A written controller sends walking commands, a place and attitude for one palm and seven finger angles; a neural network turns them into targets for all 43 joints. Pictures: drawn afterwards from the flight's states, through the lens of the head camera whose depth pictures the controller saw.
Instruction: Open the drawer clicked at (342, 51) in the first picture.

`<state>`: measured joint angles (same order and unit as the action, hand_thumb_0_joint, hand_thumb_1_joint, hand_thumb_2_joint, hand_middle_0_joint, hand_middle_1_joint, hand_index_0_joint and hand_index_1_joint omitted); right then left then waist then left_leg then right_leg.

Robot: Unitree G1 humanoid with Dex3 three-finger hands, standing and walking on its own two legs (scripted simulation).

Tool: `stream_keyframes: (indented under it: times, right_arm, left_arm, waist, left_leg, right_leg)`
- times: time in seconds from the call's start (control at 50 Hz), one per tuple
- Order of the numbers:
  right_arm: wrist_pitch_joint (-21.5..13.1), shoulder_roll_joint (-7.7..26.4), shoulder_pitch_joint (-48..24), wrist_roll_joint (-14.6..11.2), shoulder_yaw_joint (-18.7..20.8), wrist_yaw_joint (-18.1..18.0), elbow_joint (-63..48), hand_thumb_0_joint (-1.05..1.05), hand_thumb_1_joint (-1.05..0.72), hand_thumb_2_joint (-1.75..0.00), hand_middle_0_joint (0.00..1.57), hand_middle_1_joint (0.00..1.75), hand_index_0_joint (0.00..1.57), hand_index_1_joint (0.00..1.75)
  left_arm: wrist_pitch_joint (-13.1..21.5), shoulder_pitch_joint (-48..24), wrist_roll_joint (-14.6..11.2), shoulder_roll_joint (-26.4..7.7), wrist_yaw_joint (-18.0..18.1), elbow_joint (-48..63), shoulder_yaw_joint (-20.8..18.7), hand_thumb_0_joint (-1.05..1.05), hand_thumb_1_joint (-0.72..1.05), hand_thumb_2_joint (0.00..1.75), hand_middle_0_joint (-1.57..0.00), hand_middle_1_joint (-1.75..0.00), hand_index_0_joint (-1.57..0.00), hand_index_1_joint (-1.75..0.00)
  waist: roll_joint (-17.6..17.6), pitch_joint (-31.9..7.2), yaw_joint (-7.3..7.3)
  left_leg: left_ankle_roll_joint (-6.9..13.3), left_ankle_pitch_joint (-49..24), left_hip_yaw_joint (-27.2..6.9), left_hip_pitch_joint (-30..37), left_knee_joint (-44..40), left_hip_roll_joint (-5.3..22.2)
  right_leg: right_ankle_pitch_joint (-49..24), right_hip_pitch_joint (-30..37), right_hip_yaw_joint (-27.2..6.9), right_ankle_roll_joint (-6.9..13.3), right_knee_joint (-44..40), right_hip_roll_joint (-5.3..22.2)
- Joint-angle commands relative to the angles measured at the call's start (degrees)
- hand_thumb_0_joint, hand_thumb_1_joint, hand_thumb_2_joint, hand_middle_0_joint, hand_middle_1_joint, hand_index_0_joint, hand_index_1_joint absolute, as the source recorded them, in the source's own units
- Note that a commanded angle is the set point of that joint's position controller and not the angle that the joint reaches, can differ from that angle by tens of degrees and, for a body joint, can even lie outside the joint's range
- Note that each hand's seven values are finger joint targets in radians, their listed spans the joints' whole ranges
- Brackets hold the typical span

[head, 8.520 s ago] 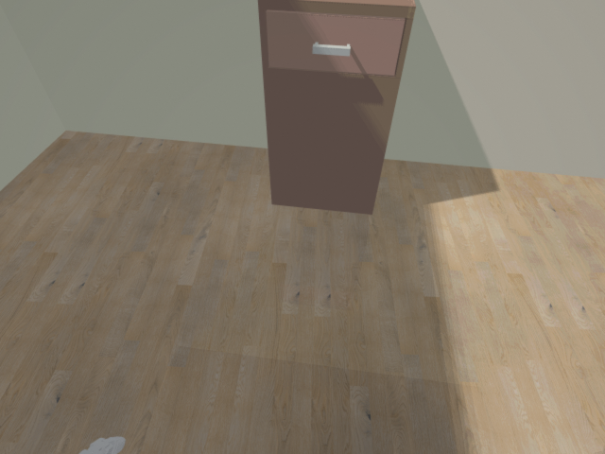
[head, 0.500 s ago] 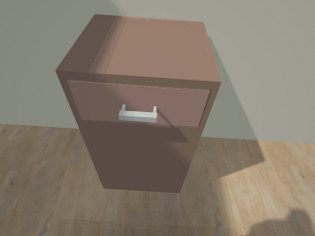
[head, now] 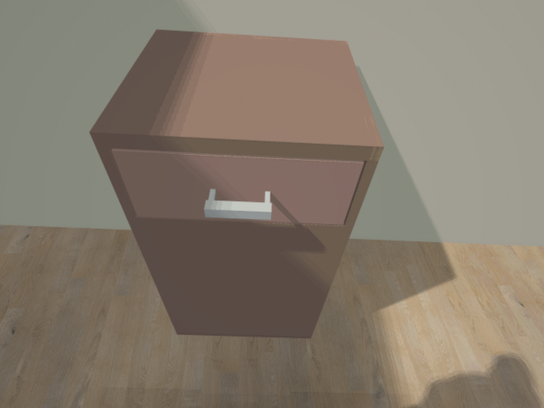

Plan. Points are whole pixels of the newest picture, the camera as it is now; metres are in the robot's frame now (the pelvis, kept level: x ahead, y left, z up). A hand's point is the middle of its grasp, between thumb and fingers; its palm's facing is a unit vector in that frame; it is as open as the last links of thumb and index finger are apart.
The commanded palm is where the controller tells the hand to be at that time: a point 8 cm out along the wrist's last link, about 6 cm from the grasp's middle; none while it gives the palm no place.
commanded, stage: come to a stop and stand still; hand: left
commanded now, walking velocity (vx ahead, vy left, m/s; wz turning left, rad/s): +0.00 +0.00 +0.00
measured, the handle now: (239, 202) +0.47 +0.09 +0.01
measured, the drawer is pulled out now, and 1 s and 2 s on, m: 0.00 0.00 0.00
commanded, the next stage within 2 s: look again from close up in 0.06 s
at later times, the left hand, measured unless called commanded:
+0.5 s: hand out of the picture -0.04 +0.10 -0.18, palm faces +0.05 -0.99 -0.09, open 7.3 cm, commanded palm none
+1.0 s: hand out of the picture -0.03 +0.11 -0.18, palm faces +0.02 -0.99 -0.12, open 7.3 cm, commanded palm none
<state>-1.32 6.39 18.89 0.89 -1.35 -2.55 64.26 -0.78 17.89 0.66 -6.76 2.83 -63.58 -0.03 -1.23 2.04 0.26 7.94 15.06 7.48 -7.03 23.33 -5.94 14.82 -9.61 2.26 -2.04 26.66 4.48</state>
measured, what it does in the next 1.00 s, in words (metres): stands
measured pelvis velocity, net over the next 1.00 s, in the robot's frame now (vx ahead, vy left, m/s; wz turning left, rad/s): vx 0.00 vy -0.04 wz -0.02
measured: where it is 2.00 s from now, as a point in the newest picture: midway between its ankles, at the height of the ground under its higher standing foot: outside the picture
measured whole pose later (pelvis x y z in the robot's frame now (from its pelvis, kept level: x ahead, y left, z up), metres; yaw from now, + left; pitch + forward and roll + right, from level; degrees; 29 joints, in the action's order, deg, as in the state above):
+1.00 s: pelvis +0.00 -0.04 +0.00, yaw -1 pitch -1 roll +0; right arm -1.2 4.6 17.6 1.2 0.1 -3.8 64.6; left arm -2.5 18.8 1.4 -6.3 1.9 -62.6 -1.3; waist -2.5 3.4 0.5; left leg 5.7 15.5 7.9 -9.8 25.3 -3.0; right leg 21.0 -15.4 1.4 -0.2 36.0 1.8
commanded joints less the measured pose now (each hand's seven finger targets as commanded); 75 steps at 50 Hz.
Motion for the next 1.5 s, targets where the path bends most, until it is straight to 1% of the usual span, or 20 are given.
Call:
stream_keyframes:
  times: [0.0,0.04,0.14,0.16,0.22,0.5,0.7,0.86,0.94,1.0,1.06,1.16,1.22,1.24,1.26,1.28,1.3,1.34,1.44,1.48]
  right_arm:
    - [-0.4,6.5,5.8,-0.2,1.0,-0.8,-0.1,0.0,-0.9,-0.9,0.2,0.3,0.2,0.3]
    - [-0.4,6.0,5.3,-0.2,0.9,-0.6,0.0,0.0,-0.9,-0.9,0.2,0.3,0.2,0.3]
    - [-0.4,5.4,5.9,-0.2,0.9,-0.3,0.6,0.0,-0.9,-0.9,0.2,0.3,0.2,0.3]
    - [-0.4,5.2,6.0,-0.3,1.0,-0.3,0.7,0.0,-0.9,-0.9,0.2,0.3,0.2,0.3]
    - [-0.5,4.6,5.9,-0.3,0.9,-0.1,0.9,0.0,-0.9,-0.9,0.2,0.3,0.2,0.3]
    - [-0.7,3.6,5.4,-0.4,0.6,0.0,1.0,0.0,-0.9,-0.9,0.2,0.3,0.2,0.3]
    - [-0.8,3.6,5.1,-0.4,0.5,-0.1,0.9,0.0,-0.9,-0.9,0.2,0.3,0.2,0.3]
    - [-0.3,5.6,5.1,-0.2,2.0,-1.5,0.7,0.0,-0.9,-0.9,0.2,0.3,0.2,0.3]
    - [0.2,7.5,6.3,0.3,3.4,-2.5,0.3,0.0,-0.9,-0.9,0.2,0.3,0.2,0.3]
    - [0.7,8.6,4.8,0.8,4.0,-2.5,-0.8,0.0,-0.9,-0.9,0.2,0.3,0.2,0.3]
    - [0.9,9.5,2.6,1.2,4.7,-2.1,-1.8,0.0,-0.9,-0.9,0.2,0.3,0.2,0.3]
    - [1.8,11.0,1.4,1.4,5.7,-1.2,-2.3,0.0,-0.9,-0.9,0.2,0.3,0.2,0.3]
    - [2.3,11.7,0.7,1.0,6.3,-0.6,-3.2,0.0,-0.9,-0.9,0.2,0.3,0.2,0.3]
    - [2.5,10.2,1.8,0.7,6.3,-0.3,-3.6,0.0,-0.9,-0.9,0.2,0.3,0.2,0.3]
    - [2.6,6.4,1.8,0.4,5.5,0.0,-4.7,0.0,-0.9,-0.9,0.2,0.3,0.2,0.3]
    - [2.9,3.6,-0.3,0.4,4.5,0.2,-6.2,0.0,-0.9,-0.9,0.2,0.3,0.2,0.3]
    - [3.2,2.9,-1.8,0.5,4.3,0.8,-6.7,0.0,-0.9,-0.9,0.2,0.3,0.2,0.3]
    - [3.1,3.4,-2.3,0.4,4.0,1.5,-5.7,0.0,-0.9,-0.9,0.2,0.3,0.2,0.3]
    - [2.0,4.6,-2.9,-0.1,3.2,1.9,-5.8,0.0,-0.9,-0.9,0.2,0.3,0.2,0.3]
    - [2.1,4.9,-3.0,-0.3,3.1,1.8,-6.1,0.0,-0.9,-0.9,0.2,0.3,0.2,0.3]
  left_arm:
    - [0.4,5.0,-0.3,-2.4,0.1,0.9,-0.2,0.0,0.9,0.9,-0.2,-0.3,-0.2,-0.3]
    - [0.5,5.3,-0.2,-2.4,0.0,0.9,-0.2,0.0,0.9,0.9,-0.2,-0.3,-0.2,-0.3]
    - [0.7,5.3,-0.1,-2.0,-0.1,0.7,-0.2,0.0,0.9,0.9,-0.2,-0.3,-0.2,-0.3]
    - [0.7,5.3,0.0,-2.0,-0.1,0.8,-0.1,0.0,0.9,0.9,-0.2,-0.3,-0.2,-0.3]
    - [1.0,5.9,-0.1,-1.9,-0.1,0.5,0.0,0.0,0.9,0.9,-0.2,-0.3,-0.2,-0.3]
    - [1.8,8.0,0.0,-1.0,-0.1,-0.4,0.5,0.0,0.9,0.9,-0.2,-0.3,-0.2,-0.3]
    - [1.8,8.4,0.0,-0.9,-0.1,-0.5,0.6,0.0,0.9,0.9,-0.2,-0.3,-0.2,-0.3]
    - [0.1,7.5,0.1,-1.3,-0.5,0.7,-0.4,0.0,0.9,0.9,-0.2,-0.3,-0.2,-0.3]
    - [-1.4,4.9,0.7,-2.3,-1.0,3.3,-1.9,0.0,0.9,0.9,-0.2,-0.3,-0.2,-0.3]
    - [-2.1,2.9,1.0,-2.3,-1.3,5.1,-2.9,0.0,0.9,0.9,-0.2,-0.3,-0.2,-0.3]
    - [-2.2,1.3,0.9,-1.9,-1.8,6.7,-3.1,0.0,0.9,0.9,-0.2,-0.3,-0.2,-0.3]
    - [-2.5,-0.2,0.6,-2.7,-2.2,8.3,-3.5,0.0,0.9,0.9,-0.2,-0.3,-0.2,-0.3]
    - [-1.9,2.7,0.7,-3.8,-2.3,8.0,-3.8,0.0,0.9,0.9,-0.2,-0.3,-0.2,-0.3]
    - [-1.6,3.0,0.9,-6.0,-2.1,8.1,-4.0,0.0,0.9,0.9,-0.2,-0.3,-0.2,-0.3]
    - [-1.1,3.4,1.1,-9.0,-1.6,8.1,-4.2,0.0,0.9,0.9,-0.2,-0.3,-0.2,-0.3]
    - [-0.6,3.5,1.0,-10.6,-1.3,8.5,-4.1,0.0,0.9,0.9,-0.2,-0.3,-0.2,-0.3]
    - [-0.3,2.1,1.0,-10.6,-1.2,8.8,-3.5,0.0,0.9,0.9,-0.2,-0.3,-0.2,-0.3]
    - [1.1,-1.9,0.7,-8.5,-0.7,9.3,-2.7,0.0,0.9,0.9,-0.2,-0.3,-0.2,-0.3]
    - [2.3,2.1,0.8,-10.6,-0.5,8.5,-3.1,0.0,0.9,0.9,-0.2,-0.3,-0.2,-0.3]
    - [2.2,3.2,0.6,-11.2,-0.3,8.1,-3.4,0.0,0.9,0.9,-0.2,-0.3,-0.2,-0.3]
  waist:
    - [2.7,3.9,-0.26]
    - [0.8,4.3,-0.58]
    - [0.5,5.3,-0.48]
    - [1.8,5.3,-0.49]
    - [0.4,5.0,-0.54]
    - [0.7,4.4,-0.33]
    - [0.7,5.0,-0.34]
    - [2.5,4.6,0.11]
    - [5.8,2.1,1.24]
    - [3.4,1.1,1.22]
    - [4.1,0.2,1.02]
    - [9.7,0.9,1.05]
    - [6.5,-0.7,-0.58]
    - [0.9,-0.8,-0.42]
    - [-9.1,-0.9,-0.15]
    - [-13.0,-1.5,-1.36]
    - [-7.9,-1.2,-1.62]
    - [-9.2,1.6,-0.28]
    - [-4.9,0.4,-2.15]
    - [-4.2,-0.1,-2.35]
  left_leg:
    - [-8.0,-21.0,-14.0,-1.8,-7.4,13.8]
    - [-6.7,-14.6,-13.9,-3.5,-7.9,13.7]
    - [-6.4,-7.1,-14.4,-5.6,-9.6,13.2]
    - [-6.4,-7.1,-14.2,-5.5,-9.7,13.2]
    - [-5.5,-5.4,-13.3,-5.8,-9.1,12.7]
    - [-4.5,-7.4,-10.4,-4.7,-6.5,11.6]
    - [-4.6,-9.7,-10.6,-4.4,-6.4,11.9]
    - [-3.4,-21.8,-14.7,-0.4,-6.0,17.9]
    - [3.0,-30.5,-19.8,2.5,-5.9,25.2]
    - [6.0,-32.0,-19.8,-0.2,-4.5,27.2]
    - [4.8,-29.0,-17.5,-1.4,-4.2,26.0]
    - [1.8,-19.5,-16.3,-6.2,-3.9,23.7]
    - [-2.1,-11.9,-13.2,-11.1,1.6,19.8]
    - [-4.3,-4.2,-10.0,-14.6,6.3,16.2]
    - [-7.0,6.8,-4.0,-19.3,12.9,9.8]
    - [-7.6,15.7,-2.7,-18.2,21.7,6.5]
    - [-7.3,17.3,-5.5,-16.8,27.7,6.6]
    - [-7.5,11.2,-6.9,-17.6,27.5,8.4]
    - [-8.9,9.4,-4.9,-16.1,15.9,6.9]
    - [-8.9,7.4,-4.7,-13.6,12.2,6.3]
  right_leg:
    - [-2.2,-2.5,-1.6,3.1,-0.4,0.8]
    - [-2.5,-1.8,-2.2,3.3,-1.8,1.2]
    - [-3.2,-1.4,-2.4,3.6,-2.2,1.4]
    - [-3.3,-1.6,-2.4,3.5,-2.1,1.4]
    - [-4.4,-0.9,-2.8,3.7,-3.3,1.8]
    - [-7.3,-0.6,-3.8,4.0,-5.2,2.3]
    - [-7.6,-0.8,-3.6,3.8,-5.3,2.0]
    - [-4.0,-6.5,-1.7,2.5,-0.2,-0.4]
    - [10.2,-14.3,-1.9,2.5,15.3,-1.5]
    - [12.9,-16.6,-3.8,2.6,25.3,-1.4]
    - [11.8,-15.7,-2.7,2.2,23.8,-1.7]
    - [8.3,-9.0,0.4,2.4,12.8,-2.8]
    - [-2.8,-0.2,1.4,2.3,-1.0,-3.4]
    - [-6.8,2.7,-2.3,3.1,-4.7,0.1]
    - [-12.2,3.8,-10.9,5.9,-6.3,7.6]
    - [-10.7,-1.6,-14.8,9.4,-10.7,13.4]
    - [-1.3,-6.5,-14.6,11.1,-12.9,14.1]
    - [2.4,-7.5,-15.2,10.5,-14.4,11.2]
    - [-18.8,1.7,-14.9,13.1,-9.6,12.6]
    - [-22.0,2.2,-15.4,13.3,-8.5,13.1]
